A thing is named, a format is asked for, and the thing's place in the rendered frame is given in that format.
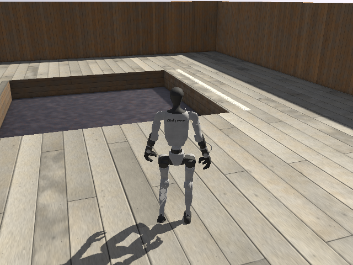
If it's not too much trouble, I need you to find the robot right hand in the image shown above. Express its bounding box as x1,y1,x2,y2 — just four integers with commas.
199,156,211,169

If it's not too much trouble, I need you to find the robot right shin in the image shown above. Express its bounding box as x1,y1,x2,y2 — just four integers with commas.
185,182,193,216

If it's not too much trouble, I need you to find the robot left upper arm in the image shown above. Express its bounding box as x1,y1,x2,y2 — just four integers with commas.
150,111,165,141

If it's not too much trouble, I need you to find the right robot forearm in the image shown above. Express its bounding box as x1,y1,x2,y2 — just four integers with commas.
198,134,210,158

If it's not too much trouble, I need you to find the robot left shin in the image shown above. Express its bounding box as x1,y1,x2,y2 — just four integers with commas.
159,179,168,216

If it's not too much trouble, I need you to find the robot shin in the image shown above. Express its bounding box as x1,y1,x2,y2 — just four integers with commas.
185,182,193,216
159,179,168,216

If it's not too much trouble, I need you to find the robot left hand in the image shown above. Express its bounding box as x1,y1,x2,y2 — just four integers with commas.
144,151,157,162

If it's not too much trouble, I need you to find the left robot forearm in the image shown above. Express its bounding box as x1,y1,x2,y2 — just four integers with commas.
145,133,155,153

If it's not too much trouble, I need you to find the robot right upper arm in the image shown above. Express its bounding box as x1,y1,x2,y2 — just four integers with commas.
188,111,203,142

